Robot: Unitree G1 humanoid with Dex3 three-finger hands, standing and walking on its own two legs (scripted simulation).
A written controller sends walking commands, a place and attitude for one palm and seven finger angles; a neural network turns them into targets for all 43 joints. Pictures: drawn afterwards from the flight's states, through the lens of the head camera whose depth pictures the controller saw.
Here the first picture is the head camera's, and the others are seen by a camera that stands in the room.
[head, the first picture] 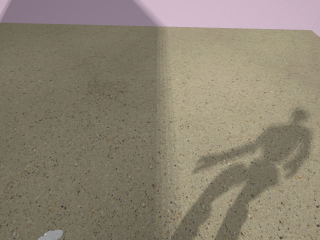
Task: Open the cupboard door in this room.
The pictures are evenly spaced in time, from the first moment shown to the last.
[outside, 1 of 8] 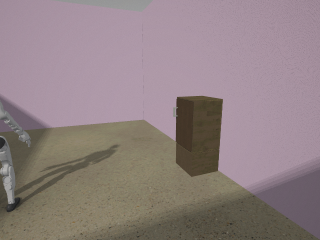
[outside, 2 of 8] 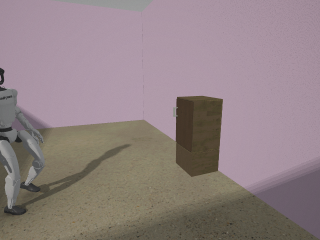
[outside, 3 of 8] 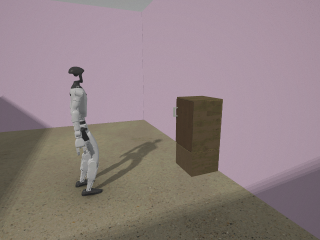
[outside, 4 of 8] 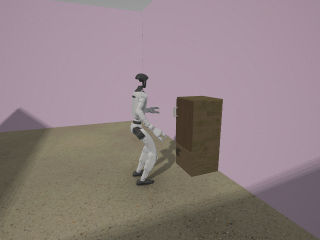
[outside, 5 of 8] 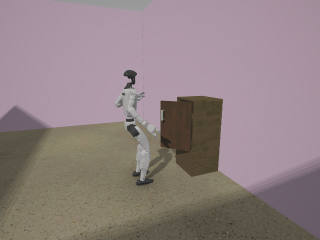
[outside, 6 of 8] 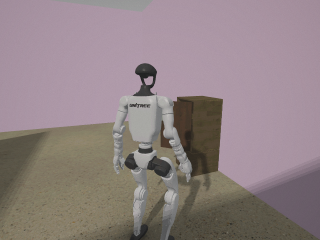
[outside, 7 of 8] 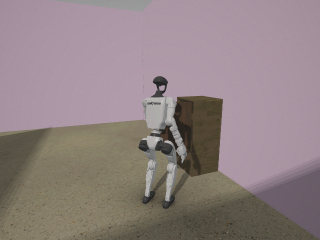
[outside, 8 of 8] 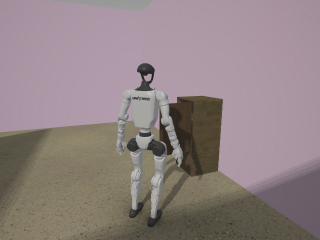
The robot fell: no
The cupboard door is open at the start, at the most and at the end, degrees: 0 89 89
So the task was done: yes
